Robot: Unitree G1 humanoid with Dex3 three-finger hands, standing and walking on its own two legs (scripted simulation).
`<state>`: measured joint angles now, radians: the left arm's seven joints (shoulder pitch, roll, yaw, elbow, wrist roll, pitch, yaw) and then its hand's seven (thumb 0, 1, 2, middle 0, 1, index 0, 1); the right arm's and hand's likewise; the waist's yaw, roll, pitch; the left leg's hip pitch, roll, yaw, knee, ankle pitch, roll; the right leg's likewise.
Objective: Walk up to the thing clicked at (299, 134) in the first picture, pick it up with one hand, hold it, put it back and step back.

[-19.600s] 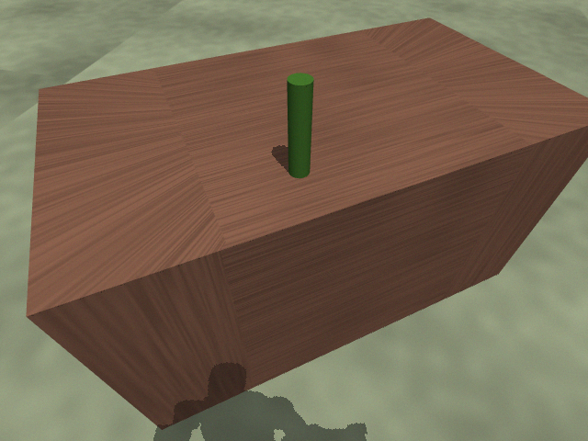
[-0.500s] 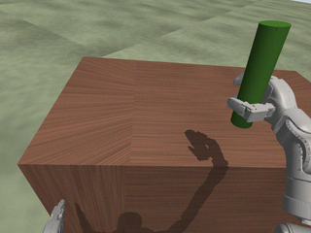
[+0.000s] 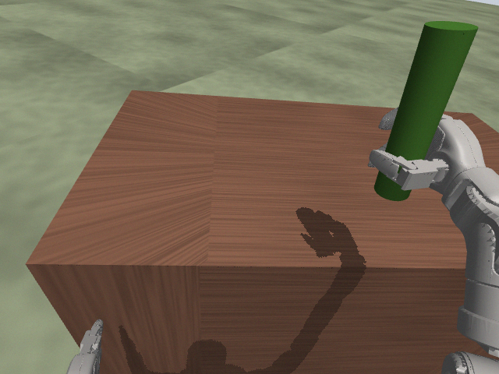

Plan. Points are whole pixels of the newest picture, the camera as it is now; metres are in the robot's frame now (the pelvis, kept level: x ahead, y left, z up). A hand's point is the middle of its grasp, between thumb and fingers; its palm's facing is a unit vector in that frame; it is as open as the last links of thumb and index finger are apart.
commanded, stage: hold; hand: right
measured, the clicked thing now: (415, 122) +0.33 -0.16 +0.32
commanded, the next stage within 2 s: crouch in 1.62 s
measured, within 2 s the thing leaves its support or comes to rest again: neither
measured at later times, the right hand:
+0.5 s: hand (391, 155) +0.33 -0.15 +0.27, palm faces -0.09 +0.99 -0.06, open 7.4 cm
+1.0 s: hand (389, 148) +0.34 -0.15 +0.28, palm faces -0.08 +1.00 -0.05, open 7.4 cm
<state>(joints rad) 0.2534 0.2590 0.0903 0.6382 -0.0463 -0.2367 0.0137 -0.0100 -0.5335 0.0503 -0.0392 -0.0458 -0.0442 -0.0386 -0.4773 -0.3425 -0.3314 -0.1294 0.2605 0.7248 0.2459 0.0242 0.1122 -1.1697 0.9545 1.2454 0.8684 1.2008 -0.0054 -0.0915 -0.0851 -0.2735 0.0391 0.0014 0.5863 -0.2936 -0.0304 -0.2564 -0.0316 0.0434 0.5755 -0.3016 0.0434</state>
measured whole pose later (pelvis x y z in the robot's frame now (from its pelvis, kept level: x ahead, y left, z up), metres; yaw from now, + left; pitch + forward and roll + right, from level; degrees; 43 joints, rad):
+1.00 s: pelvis +0.00 +0.00 +0.00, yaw +0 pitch -1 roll +0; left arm 0.25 0.26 0.08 0.64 -0.04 -0.23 0.00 -0.01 -0.54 0.05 -0.04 -0.05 -0.04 -0.04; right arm -0.51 -0.32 -0.30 -0.14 0.26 0.76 0.20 0.02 0.11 -1.17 0.95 1.25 0.87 1.20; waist 0.00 -0.09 -0.08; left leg -0.26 0.04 0.00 0.57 -0.29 -0.03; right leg -0.25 -0.03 0.04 0.57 -0.30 0.04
